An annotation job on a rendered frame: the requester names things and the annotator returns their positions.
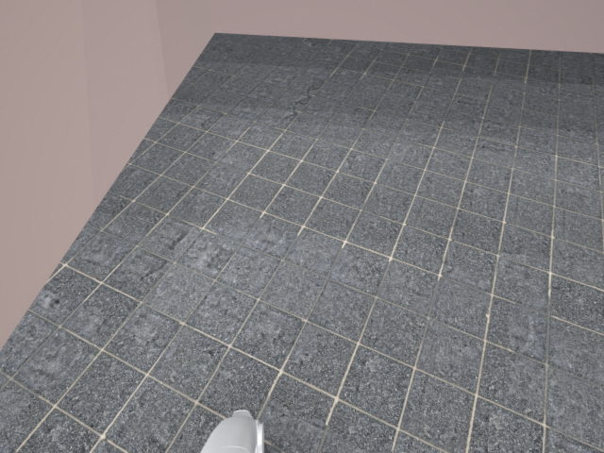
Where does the left robot shin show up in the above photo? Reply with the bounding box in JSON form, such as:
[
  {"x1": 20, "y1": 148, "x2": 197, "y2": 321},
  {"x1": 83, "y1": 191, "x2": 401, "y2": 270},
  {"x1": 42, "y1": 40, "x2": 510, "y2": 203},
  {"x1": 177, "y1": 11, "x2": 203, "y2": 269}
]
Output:
[{"x1": 232, "y1": 410, "x2": 253, "y2": 418}]

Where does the left robot thigh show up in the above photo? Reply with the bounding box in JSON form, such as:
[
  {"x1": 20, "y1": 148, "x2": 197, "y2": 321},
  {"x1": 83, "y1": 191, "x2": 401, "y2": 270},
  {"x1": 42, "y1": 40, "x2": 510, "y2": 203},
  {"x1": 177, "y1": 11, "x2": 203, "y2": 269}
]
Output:
[{"x1": 200, "y1": 416, "x2": 264, "y2": 453}]

